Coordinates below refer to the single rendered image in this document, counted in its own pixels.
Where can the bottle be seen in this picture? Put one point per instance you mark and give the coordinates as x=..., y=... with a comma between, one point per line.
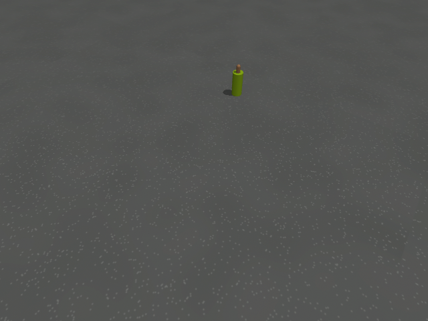
x=237, y=81

